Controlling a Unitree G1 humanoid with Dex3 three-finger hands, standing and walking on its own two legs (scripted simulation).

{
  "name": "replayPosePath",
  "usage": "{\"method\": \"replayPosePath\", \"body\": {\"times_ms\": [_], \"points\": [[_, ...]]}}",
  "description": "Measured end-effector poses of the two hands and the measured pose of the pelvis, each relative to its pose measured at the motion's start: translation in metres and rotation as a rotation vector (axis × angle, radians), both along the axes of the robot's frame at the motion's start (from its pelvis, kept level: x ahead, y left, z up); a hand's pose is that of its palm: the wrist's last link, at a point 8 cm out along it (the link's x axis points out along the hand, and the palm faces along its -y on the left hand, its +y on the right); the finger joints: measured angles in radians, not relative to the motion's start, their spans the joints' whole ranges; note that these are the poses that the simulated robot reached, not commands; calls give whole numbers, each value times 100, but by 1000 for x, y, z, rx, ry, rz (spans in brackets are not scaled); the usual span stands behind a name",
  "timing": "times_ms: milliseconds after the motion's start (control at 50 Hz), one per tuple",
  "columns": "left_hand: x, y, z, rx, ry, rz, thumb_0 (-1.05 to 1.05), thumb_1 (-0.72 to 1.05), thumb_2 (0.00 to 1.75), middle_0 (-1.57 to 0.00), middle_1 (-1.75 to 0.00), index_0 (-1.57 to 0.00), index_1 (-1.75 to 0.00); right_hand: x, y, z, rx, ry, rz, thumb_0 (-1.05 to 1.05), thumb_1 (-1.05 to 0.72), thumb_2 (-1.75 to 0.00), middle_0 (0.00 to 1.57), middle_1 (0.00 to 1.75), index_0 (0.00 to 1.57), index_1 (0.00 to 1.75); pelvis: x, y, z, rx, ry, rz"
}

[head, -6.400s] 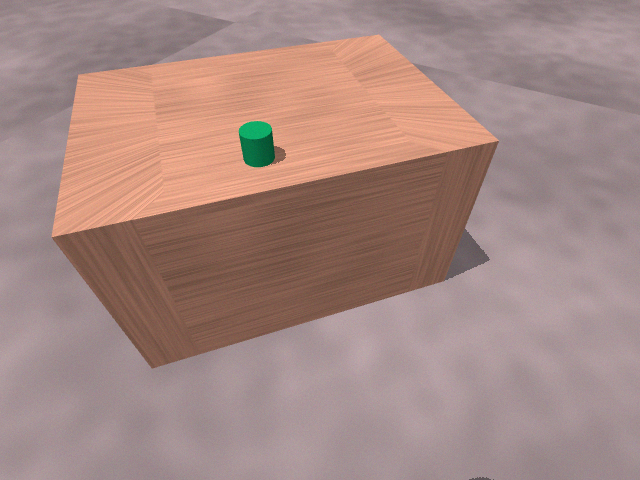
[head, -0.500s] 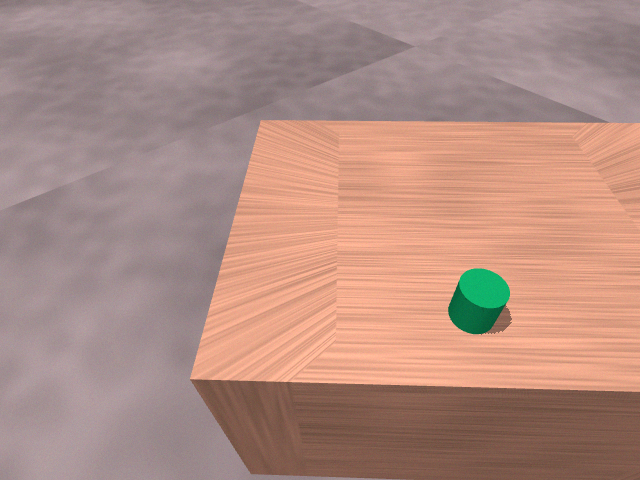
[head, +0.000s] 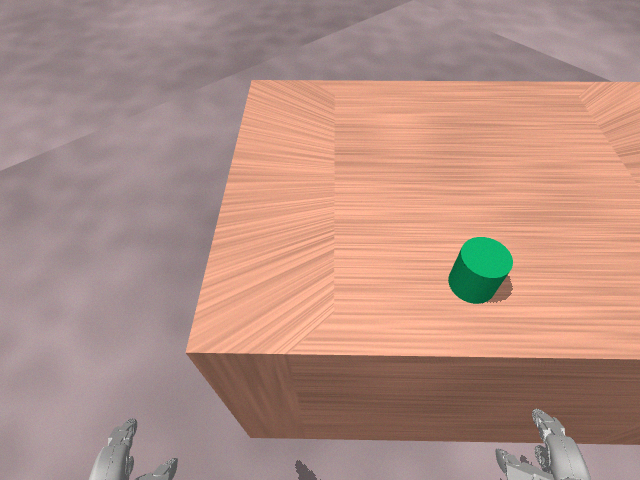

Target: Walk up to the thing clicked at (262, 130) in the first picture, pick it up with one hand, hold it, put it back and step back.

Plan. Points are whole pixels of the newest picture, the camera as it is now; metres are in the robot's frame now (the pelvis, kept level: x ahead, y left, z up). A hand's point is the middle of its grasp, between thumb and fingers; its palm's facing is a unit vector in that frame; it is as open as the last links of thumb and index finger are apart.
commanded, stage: rise first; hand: right
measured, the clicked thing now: (478, 270) +0.45 -0.25 -0.08
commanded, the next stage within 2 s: go down in 1.32 s
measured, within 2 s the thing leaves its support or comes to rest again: neither
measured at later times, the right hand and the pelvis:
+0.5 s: hand (552, 434) +0.19 -0.26 -0.04, palm faces +0.30 +0.88 -0.37, open 17.2 cm; pelvis +0.02 +0.02 +0.00, yaw -1 degrees
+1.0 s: hand (569, 429) +0.19 -0.25 +0.00, palm faces +0.32 +0.87 -0.38, open 17.4 cm; pelvis +0.02 +0.02 +0.01, yaw -1 degrees
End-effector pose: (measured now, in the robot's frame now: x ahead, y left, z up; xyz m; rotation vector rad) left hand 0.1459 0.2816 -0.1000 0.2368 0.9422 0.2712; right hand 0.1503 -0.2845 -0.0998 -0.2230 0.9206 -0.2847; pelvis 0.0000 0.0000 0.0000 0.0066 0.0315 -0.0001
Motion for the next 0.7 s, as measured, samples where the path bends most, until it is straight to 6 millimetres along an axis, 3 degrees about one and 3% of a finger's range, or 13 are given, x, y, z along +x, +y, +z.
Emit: {"method": "replayPosePath", "body": {"times_ms": [80,160,360,480,700], "points": [[11,-3,10,-3,-66,1,0,36,39,-6,-9,-7,-9,12,-5,17,-27,-92,-23,1,-36,-40,9,10,9,9,4,3,1,0,11,0],[8,-3,14,-8,-85,7,0,14,24,-5,-7,-6,-6,9,-11,32,-63,-132,-38,1,-12,-26,8,7,7,7,11,5,3,-2,6,0],[17,-14,20,-28,-154,-34,0,-35,8,-6,-6,-6,-6,10,-12,65,-131,-243,-37,0,34,-10,6,6,6,6,17,12,4,-10,-27,-9],[25,-12,28,-27,-201,-50,-1,-47,5,-6,-6,-6,-5,12,-12,83,-148,-321,-45,0,46,-7,5,6,6,6,20,15,5,-14,-44,-11],[18,-4,21,-29,-160,-42,-1,-52,4,-6,-6,-6,-6,10,-8,106,-176,-407,-28,0,53,-5,5,6,5,6,19,19,6,-17,-65,-15]]}}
